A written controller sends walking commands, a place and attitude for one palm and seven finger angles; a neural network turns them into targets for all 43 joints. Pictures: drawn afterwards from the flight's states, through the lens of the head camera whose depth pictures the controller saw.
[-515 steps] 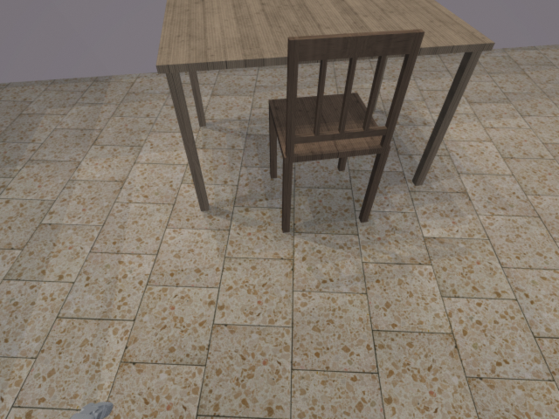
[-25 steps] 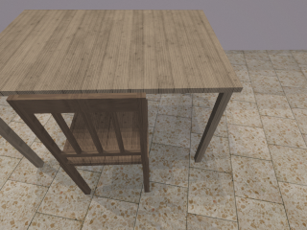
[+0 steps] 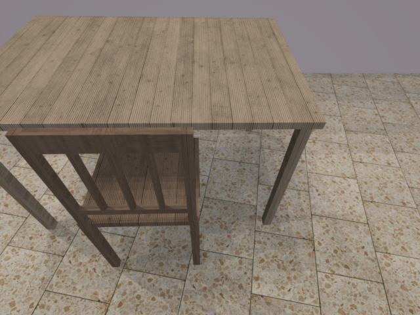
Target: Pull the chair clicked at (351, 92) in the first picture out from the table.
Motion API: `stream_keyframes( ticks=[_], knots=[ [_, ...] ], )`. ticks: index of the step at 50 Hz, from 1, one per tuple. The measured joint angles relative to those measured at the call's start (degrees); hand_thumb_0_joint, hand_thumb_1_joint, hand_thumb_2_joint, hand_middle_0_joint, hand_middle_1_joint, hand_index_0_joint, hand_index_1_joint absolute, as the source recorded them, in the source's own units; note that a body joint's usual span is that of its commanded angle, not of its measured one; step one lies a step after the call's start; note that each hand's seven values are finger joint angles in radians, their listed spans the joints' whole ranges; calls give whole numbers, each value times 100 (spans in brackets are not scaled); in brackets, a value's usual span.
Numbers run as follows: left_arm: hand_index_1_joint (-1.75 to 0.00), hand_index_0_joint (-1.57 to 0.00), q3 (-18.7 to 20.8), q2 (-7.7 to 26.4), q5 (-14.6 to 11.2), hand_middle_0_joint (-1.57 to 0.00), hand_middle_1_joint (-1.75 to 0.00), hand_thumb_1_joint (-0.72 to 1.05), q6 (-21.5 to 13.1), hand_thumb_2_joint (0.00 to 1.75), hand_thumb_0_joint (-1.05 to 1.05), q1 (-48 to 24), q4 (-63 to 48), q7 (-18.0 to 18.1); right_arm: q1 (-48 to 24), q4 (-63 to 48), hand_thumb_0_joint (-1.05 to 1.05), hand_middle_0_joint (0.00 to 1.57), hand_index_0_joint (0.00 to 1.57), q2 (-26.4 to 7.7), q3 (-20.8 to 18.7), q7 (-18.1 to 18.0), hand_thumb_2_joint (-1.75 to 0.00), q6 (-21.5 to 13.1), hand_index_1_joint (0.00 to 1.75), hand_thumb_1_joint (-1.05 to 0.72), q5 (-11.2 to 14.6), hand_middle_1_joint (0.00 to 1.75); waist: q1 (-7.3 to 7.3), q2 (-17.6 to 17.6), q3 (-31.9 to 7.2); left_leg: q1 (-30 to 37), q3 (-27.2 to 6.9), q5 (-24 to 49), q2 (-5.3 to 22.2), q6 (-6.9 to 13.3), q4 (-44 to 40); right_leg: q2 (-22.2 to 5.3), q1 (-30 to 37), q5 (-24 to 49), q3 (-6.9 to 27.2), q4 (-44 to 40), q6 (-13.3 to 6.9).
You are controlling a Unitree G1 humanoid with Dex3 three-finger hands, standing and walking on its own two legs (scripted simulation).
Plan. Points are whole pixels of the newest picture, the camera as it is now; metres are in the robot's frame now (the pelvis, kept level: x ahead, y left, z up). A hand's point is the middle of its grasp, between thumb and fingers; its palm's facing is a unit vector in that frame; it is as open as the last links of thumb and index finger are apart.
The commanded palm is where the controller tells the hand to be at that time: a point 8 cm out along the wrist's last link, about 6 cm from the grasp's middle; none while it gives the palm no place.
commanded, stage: look again from close up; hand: left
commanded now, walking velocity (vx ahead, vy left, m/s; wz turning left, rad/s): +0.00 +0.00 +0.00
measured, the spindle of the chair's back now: (123, 182) +0.45 +0.27 -0.11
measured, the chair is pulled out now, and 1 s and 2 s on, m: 0.00 0.00 0.00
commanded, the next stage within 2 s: raise the hand toward the chair's back in 0.22 s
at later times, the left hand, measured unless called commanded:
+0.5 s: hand (113, 311) +0.14 +0.19 -0.06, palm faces +0.24 -0.95 -0.18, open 7.6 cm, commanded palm +0.09 +0.22 -0.07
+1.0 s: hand (121, 313) +0.14 +0.17 -0.06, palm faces +0.04 -1.00 -0.05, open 11.5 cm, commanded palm +0.11 +0.23 -0.06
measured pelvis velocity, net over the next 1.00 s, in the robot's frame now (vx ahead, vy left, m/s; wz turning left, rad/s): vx -0.07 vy -0.02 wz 0.05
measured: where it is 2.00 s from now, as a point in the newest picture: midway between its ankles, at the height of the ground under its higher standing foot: outside the picture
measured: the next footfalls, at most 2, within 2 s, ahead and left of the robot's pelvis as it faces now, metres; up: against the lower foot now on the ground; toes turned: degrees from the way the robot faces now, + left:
none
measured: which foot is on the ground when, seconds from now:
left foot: down 0.00-1.00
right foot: down 0.00-1.00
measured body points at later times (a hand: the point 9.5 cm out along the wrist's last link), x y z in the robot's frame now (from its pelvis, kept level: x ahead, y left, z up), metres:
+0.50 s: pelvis -0.02 +0.00 -0.02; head -0.02 -0.01 +0.43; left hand +0.12 +0.24 -0.05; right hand +0.07 -0.25 -0.14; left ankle -0.03 +0.12 -0.74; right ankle -0.02 -0.13 -0.74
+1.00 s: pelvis -0.07 -0.02 -0.12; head +0.00 -0.01 +0.33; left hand +0.13 +0.23 -0.06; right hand +0.15 -0.21 -0.19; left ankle -0.03 +0.12 -0.74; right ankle -0.02 -0.13 -0.74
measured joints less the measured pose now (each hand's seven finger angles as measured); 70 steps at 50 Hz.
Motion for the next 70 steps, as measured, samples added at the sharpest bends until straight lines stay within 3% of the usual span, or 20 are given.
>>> stream_keyframes(
  ticks=[17, 18, 19, 22, 25, 28, 31, 33, 36, 40, 45, 48, 51, 55, 61, 70],
  knots=[
    [-30, -19, -2, -34, 14, -20, -30, 91, -34, 90, 0, 47, 20, 35, 77, -30, 1, 20, 20, 26, -6, 3, -90, 9, 30, -92, 3, 30, -3, 31, -33, -121, -44, 26, 38, -9, 110, 33, -27, 73, -45, -47, -5],
    [-30, -20, 26, -27, -200, -20, -30, 92, 352, 90, 1, 327, -883, 86, 164, -275, 2, 20, 20, -19, 16, -25, -90, -42, 30, -93, 62, 30, -8, 54, 13, -171, -51, -18, 52, -6, 205, 43, -59, 74, -50, -1, -4],
    [-30, -20, 92, 40, -329, -20, -30, 94, 513, 90, 2, 680, -1947, 191, 309, -531, 2, 20, 20, -57, 17, -102, -90, -280, 30, -93, 101, 30, 40, 38, 18, -183, -22, -40, 34, 2, 233, 25, -124, 42, -19, 108, -26],
    [-29, -19, 26, 150, -625, -20, -30, 94, 131, 89, 4, 1225, -4054, 521, 545, -1150, 2, 20, 20, -243, -79, -218, -90, -1014, 30, -93, 259, 30, -42, 128, -183, -449, -95, -94, -63, 33, 477, -88, -383, -127, -78, 457, 4],
    [-29, -19, 124, 56, -740, -19, -29, 90, -615, 87, 4, 974, -5081, 421, 382, -1758, 2, 20, 20, -458, -185, -217, -90, -1385, 30, -92, 168, 30, -200, 230, -456, -1138, -215, -256, -109, 55, 1090, -165, -994, -315, -175, 1018, 27],
    [-28, -18, 367, -120, -886, -18, -28, 84, -1800, 85, 2, 470, -5272, -114, 16, -2324, 2, 20, 20, -541, -323, -86, -90, -1542, 30, -92, 74, 30, -195, 131, -788, -2082, -171, -518, -63, 24, 1910, -153, -1990, -576, -88, 1878, -18],
    [-27, -17, 538, -252, -1074, -18, -28, 77, -3015, 83, 2, 258, -5292, -965, -350, -2872, 2, 20, 20, -559, -459, 113, -90, -1566, 30, -91, 28, 30, -137, -69, -1039, -3044, -144, -870, 29, -38, 2852, -94, -2999, -887, -3, 2838, -54],
    [-26, -17, 591, -250, -1122, -18, -27, 72, -3356, 81, 1, 301, -5342, -1371, -547, -3242, 2, 20, 20, -585, -526, 189, -90, -1468, 30, -91, 46, 30, -78, -173, -1092, -3566, -168, -1072, 71, -54, 3442, -69, -3512, -1107, 11, 3410, -79],
    [-25, -17, 584, -159, -1185, -17, -26, 64, -3085, 78, 1, 603, -5562, -1548, -734, -3719, 1, 20, 20, -636, -545, 166, -90, -1275, 30, -91, 106, 30, 37, -209, -1089, -4102, -264, -1302, 98, -90, 4085, -56, -4015, -1341, -44, 4033, -152],
    [-24, -16, 657, 2, -1222, -17, -25, 54, -2657, 74, 1, 1073, -6020, -1315, -804, -4020, 1, 20, 20, -581, -439, 19, -90, -1170, 30, -91, 119, 30, 180, -95, -1049, -4536, -477, -1456, 132, -141, 4575, -29, -4323, -1494, -227, 4409, -202],
    [-22, -15, 787, 196, -1360, -15, -23, 42, -2804, 69, 1, 1048, -6605, -1354, -679, -3850, 1, 20, 20, -401, -127, -124, -90, -1255, 30, -91, 68, 30, 264, 105, -1023, -4913, -743, -1502, 161, -162, 4875, 11, -4530, -1522, -473, 4538, -259],
    [-21, -14, 825, 276, -1462, -14, -22, 35, -2641, 66, 1, 678, -6601, -1650, -571, -3625, 1, 20, 20, -290, 36, -162, -90, -1258, 30, -91, 100, 30, 231, 218, -1002, -5050, -807, -1492, 171, -167, 4942, 28, -4622, -1493, -529, 4545, -262],
    [-20, -13, 861, 325, -1521, -14, -21, 28, -2175, 63, 1, 403, -6489, -1827, -413, -3448, 2, 20, 21, -187, 94, -188, -90, -1197, 30, -90, 144, 30, 134, 290, -982, -5050, -769, -1460, 180, -155, 4882, 38, -4634, -1440, -493, 4472, -238],
    [-18, -13, 955, 308, -1537, -13, -19, 19, -1745, 59, 1, 407, -6461, -1686, -154, -3316, 2, 20, 21, -137, 10, -203, -90, -1147, 30, -90, 159, 30, -19, 328, -984, -4892, -642, -1409, 184, -108, 4667, 42, -4531, -1355, -379, 4273, -184],
    [-16, -11, 1027, 240, -1460, -11, -17, 5, -2047, 53, 1, 622, -6538, -1318, 69, -3233, 2, 20, 20, -317, -168, -192, -90, -1194, 30, -90, 118, 30, -122, 290, -1033, -4740, -509, -1372, 145, -32, 4443, 5, -4422, -1296, -262, 4072, -108],
    [-13, -9, 938, 303, -1399, -9, -14, -16, -2211, 44, 0, 648, -6533, -1291, -147, -3408, 2, 20, 20, -531, -255, -187, -90, -1204, 30, -90, 113, 30, -121, 206, -1030, -4702, -484, -1428, 103, 28, 4429, -34, -4362, -1330, -240, 4020, -48]
  ],
)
